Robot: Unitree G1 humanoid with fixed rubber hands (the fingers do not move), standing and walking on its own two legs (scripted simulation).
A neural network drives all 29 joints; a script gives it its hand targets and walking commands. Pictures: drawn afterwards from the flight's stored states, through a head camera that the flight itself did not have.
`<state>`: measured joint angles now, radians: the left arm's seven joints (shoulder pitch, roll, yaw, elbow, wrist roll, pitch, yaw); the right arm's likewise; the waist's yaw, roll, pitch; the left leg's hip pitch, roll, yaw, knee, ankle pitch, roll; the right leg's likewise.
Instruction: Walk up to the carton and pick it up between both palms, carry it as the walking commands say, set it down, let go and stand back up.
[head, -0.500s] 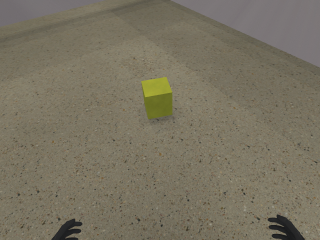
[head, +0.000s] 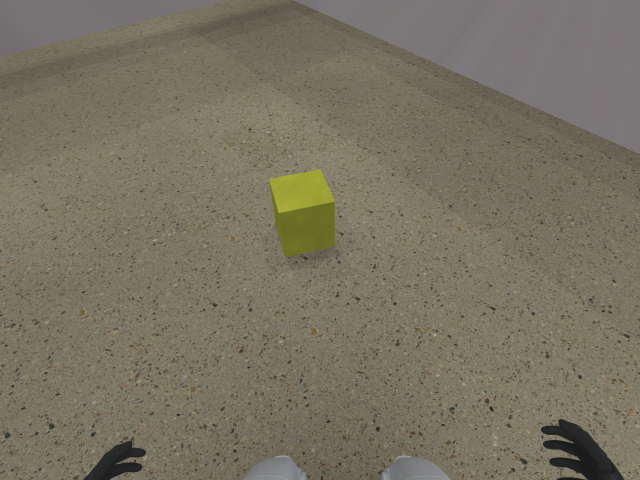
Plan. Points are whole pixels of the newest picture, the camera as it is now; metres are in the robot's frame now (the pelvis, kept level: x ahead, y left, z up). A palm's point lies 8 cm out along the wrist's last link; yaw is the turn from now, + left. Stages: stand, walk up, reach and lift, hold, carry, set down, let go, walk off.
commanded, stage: walk up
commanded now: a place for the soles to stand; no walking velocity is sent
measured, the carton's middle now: (302, 213) +1.16 +0.13 -0.62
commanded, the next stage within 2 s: none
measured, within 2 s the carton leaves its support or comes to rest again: neither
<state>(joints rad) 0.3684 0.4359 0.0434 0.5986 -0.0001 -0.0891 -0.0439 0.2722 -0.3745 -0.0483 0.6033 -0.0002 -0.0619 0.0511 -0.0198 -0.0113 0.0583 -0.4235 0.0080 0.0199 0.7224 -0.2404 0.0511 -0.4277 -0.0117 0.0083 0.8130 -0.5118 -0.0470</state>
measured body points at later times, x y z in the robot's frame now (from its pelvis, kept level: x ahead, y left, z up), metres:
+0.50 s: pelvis +0.06 +0.04 +0.00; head +0.04 +0.05 +0.45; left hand +0.20 +0.36 -0.06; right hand +0.17 -0.28 -0.06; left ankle +0.11 +0.16 -0.71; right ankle +0.20 -0.10 -0.67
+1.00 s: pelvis +0.19 +0.07 +0.00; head +0.19 +0.09 +0.45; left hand +0.29 +0.39 -0.08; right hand +0.29 -0.25 -0.06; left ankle +0.22 +0.18 -0.71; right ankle +0.22 -0.08 -0.65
